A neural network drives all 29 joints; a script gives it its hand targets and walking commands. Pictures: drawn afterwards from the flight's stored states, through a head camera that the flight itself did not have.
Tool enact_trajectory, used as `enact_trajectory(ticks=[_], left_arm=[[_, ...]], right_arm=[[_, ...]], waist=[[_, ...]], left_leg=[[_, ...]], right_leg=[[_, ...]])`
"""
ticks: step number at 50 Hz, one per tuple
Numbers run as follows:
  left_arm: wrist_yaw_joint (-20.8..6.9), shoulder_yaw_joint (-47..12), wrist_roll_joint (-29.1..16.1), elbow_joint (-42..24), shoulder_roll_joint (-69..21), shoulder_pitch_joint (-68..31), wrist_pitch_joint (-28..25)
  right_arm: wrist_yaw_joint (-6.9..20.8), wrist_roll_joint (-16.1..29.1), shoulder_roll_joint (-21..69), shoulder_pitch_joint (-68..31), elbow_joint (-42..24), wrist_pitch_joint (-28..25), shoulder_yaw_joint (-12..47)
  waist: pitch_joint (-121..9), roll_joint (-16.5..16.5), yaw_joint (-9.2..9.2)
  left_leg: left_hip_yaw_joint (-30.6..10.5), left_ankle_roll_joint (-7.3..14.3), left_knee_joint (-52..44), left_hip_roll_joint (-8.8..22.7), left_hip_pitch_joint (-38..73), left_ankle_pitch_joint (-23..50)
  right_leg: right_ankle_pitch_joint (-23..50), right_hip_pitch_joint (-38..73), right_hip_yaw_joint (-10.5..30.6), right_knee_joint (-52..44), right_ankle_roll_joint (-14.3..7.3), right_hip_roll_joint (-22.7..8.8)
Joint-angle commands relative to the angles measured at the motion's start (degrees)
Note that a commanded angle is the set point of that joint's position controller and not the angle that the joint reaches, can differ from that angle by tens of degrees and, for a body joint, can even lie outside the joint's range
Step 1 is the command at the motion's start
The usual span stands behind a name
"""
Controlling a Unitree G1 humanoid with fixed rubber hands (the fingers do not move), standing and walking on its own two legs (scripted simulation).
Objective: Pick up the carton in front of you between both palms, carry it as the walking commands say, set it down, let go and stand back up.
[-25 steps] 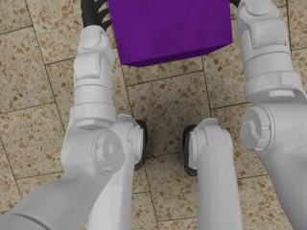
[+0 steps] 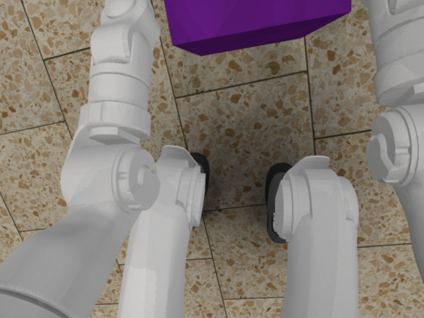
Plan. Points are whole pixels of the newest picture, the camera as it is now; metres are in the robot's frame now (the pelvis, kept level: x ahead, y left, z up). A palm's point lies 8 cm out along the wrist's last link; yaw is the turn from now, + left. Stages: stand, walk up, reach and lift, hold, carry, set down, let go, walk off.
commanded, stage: set down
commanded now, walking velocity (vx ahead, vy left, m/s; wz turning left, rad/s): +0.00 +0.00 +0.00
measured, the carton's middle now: out of the picture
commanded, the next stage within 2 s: none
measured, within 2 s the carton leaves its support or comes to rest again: rests again in 0.08 s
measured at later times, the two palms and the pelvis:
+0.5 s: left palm out of the picture +0.54 +0.15 -0.17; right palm out of the picture +0.58 -0.16 -0.18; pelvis +0.00 +0.00 -0.02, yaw +1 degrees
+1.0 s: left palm out of the picture +0.53 +0.16 -0.19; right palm out of the picture +0.57 -0.17 -0.20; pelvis -0.01 +0.00 -0.02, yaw +1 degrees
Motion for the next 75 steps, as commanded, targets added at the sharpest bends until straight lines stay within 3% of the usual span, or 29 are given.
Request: enact_trajectory(ticks=[1, 6, 11, 23, 40, 44, 47, 48, 50, 52, 56, 60, 63, 69, 75], left_arm=[[-15.6, -22.8, -5.3, -5.5, -46.9, -36.9, -1.5], [-15.9, -19.6, -3.6, -2.8, -46.3, -36.6, -1.4], [-16.6, -17.8, -2.6, -0.7, -46.2, -36.4, -1.1], [-18.8, -13.6, -0.3, 5.0, -43.1, -29.9, -0.6], [-18.6, -4.3, 5.7, 10.4, -33.1, -21.6, 0.6], [-16.6, -1.9, 6.4, 10.9, -26.4, -18.9, -0.3], [-11.4, 2.9, 6.8, 11.5, -6.9, -12.2, -3.0], [-8.3, 4.5, 6.5, 10.3, 4.8, -8.9, -4.8], [-5.2, 2.4, 3.0, 9.6, 11.6, -12.7, -7.7], [-3.6, -0.9, -1.0, 8.9, 14.4, -16.6, -9.7], [-2.6, -7.0, -7.3, 8.3, 16.2, -19.7, -10.7], [-1.7, -9.5, -9.3, 6.1, 16.7, -20.0, -9.4], [-0.7, -10.0, -9.5, 2.7, 16.0, -19.2, -8.0], [1.4, -10.9, -9.2, -6.3, 13.1, -16.1, -3.9], [1.0, -7.6, -5.3, -4.6, 9.8, -12.3, -2.0]], right_arm=[[15.3, 6.2, 53.5, -27.1, -9.6, -4.0, 11.3], [16.0, 3.8, 50.9, -26.9, -5.1, -4.3, 7.9], [16.9, 1.8, 49.4, -24.8, -1.4, -4.0, 5.1], [17.9, -3.9, 48.3, -16.1, 3.7, -2.3, 2.1], [17.7, -10.1, 37.7, -10.8, 6.9, -0.3, -3.5], [16.0, -10.3, 29.2, -11.7, 6.0, -1.3, -4.2], [10.8, -8.9, 7.3, -11.8, 5.5, -3.5, -6.1], [7.7, -7.6, -5.7, -11.0, 4.8, -5.2, -6.9], [4.2, -2.5, -12.0, -18.2, 2.1, -7.7, -3.3], [2.6, 3.1, -14.2, -24.3, -0.8, -9.7, 0.7], [2.9, 11.5, -14.4, -28.1, -0.5, -11.0, 8.1], [4.3, 14.5, -14.9, -26.5, 2.9, -9.8, 10.5], [4.6, 13.1, -17.2, -24.8, 3.7, -8.8, 9.0], [4.0, 7.9, -20.7, -22.7, -2.1, -5.9, 2.2], [5.9, 4.3, -17.4, -19.4, 0.6, -4.8, -1.6]], waist=[[-73.1, -10.7, 1.62], [-64.9, -9.1, 0.34], [-58.7, -6.2, -0.66], [-44.4, -7.0, -2.40], [-33.0, -6.7, -2.45], [-34.1, -7.1, -1.73], [-37.4, -7.6, -0.80], [-39.0, -7.7, -0.58], [-46.0, -8.7, 0.64], [-52.4, -9.6, 1.81], [-61.6, -11.4, 4.20], [-67.5, -11.1, 5.81], [-73.2, -10.6, 4.99], [-82.9, -8.3, 1.44], [-71.3, -8.4, 2.28]], left_leg=[[4.7, 1.6, -4.9, -3.5, 30.9, 28.5], [4.0, 1.8, -4.6, -3.4, 31.7, 24.1], [4.0, 1.7, -4.2, -3.6, 30.0, 20.6], [3.6, 2.0, -2.8, -3.6, 19.4, 16.0], [4.1, 1.7, -2.0, -3.4, 14.7, 8.9], [4.7, 0.4, -1.6, -2.6, 17.6, 9.5], [5.6, -0.7, -1.4, -1.5, 21.5, 11.1], [6.1, -0.9, -1.6, -1.1, 22.4, 11.8], [5.8, -0.3, -1.4, -0.6, 23.4, 17.2], [5.1, 0.4, -0.7, 0.1, 23.4, 22.9], [4.5, 1.3, -0.7, 1.1, 27.9, 27.8], [4.3, 1.5, -2.5, 1.6, 32.4, 27.6], [4.3, 1.6, -4.4, 1.0, 37.6, 28.3], [3.8, 1.9, -9.7, -0.7, 47.9, 29.5], [3.4, 1.6, -17.0, -0.9, 40.8, 24.7]], right_leg=[[32.6, 42.2, 0.0, -9.2, 1.2, 2.1], [23.8, 33.2, -0.9, -9.5, 0.6, 1.9], [19.8, 29.5, -0.6, -9.4, -0.2, 1.6], [20.3, 29.2, 1.0, -8.7, -0.8, 0.8], [14.3, 28.7, 2.6, -9.0, -1.5, 0.5], [14.5, 31.2, 2.6, -8.9, -0.5, -0.4], [15.5, 33.7, 2.5, -8.7, 0.6, -1.7], [16.1, 34.3, 2.4, -8.9, 1.0, -2.1], [21.5, 37.4, 3.8, -8.3, 1.3, -2.8], [27.6, 39.8, 4.8, -6.5, 1.6, -3.6], [31.0, 42.6, 4.5, -5.3, 2.2, -4.3], [27.3, 42.9, 3.5, -5.9, 1.7, -4.4], [25.9, 43.2, 2.1, -7.3, 1.4, -3.9], [24.0, 42.7, -1.3, -13.3, 0.4, -2.0], [19.7, 37.2, -1.1, -20.3, 0.3, -1.7]])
